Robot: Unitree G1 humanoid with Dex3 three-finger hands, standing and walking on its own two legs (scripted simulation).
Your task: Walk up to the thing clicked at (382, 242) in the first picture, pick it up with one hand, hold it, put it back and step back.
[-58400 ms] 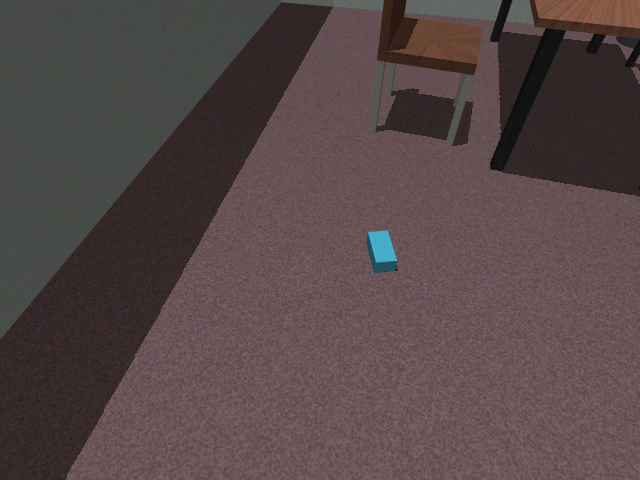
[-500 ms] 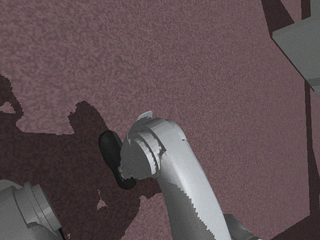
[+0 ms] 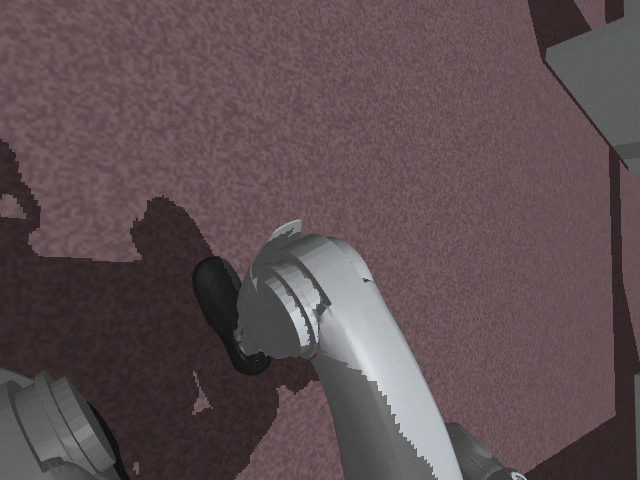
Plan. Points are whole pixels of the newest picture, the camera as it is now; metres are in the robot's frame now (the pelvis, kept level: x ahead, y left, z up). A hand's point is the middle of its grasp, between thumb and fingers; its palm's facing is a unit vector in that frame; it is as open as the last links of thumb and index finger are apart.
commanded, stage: close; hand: left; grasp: from above
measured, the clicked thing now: out of the picture +0.57 +0.26 -0.30
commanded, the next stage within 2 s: settle in 1.02 s
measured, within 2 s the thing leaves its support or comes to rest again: leaves its support in 1.48 s
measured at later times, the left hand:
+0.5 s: hand out of the picture +0.55 +0.23 -0.26, palm faces -0.46 -0.07 -0.89, open 11.2 cm
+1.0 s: hand out of the picture +0.55 +0.23 -0.26, palm faces -0.45 -0.07 -0.89, open 11.2 cm
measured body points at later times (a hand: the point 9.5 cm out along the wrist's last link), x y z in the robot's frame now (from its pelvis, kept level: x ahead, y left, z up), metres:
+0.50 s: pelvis +0.00 +0.00 +0.00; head +0.32 +0.12 +0.29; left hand +0.57 +0.24 -0.21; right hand +0.01 -0.26 -0.02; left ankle +0.06 +0.10 -0.30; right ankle +0.18 -0.13 -0.30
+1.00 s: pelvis +0.00 +0.00 +0.00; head +0.32 +0.12 +0.29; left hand +0.57 +0.24 -0.21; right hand +0.01 -0.25 -0.02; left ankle +0.06 +0.10 -0.30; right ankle +0.18 -0.13 -0.30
